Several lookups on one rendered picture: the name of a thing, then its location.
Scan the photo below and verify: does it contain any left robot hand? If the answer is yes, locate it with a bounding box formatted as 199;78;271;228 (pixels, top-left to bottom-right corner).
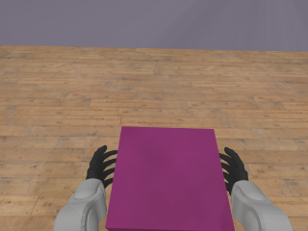
86;144;117;189

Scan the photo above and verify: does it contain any robot left forearm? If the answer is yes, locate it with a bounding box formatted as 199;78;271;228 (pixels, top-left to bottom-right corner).
53;178;107;231

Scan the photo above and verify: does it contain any robot right forearm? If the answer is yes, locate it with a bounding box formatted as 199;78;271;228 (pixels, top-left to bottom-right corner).
230;180;294;231

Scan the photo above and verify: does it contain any right robot hand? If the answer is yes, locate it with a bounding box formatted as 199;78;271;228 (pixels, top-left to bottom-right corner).
219;147;249;196

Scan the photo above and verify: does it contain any carton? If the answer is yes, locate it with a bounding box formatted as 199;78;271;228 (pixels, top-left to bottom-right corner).
105;126;235;231

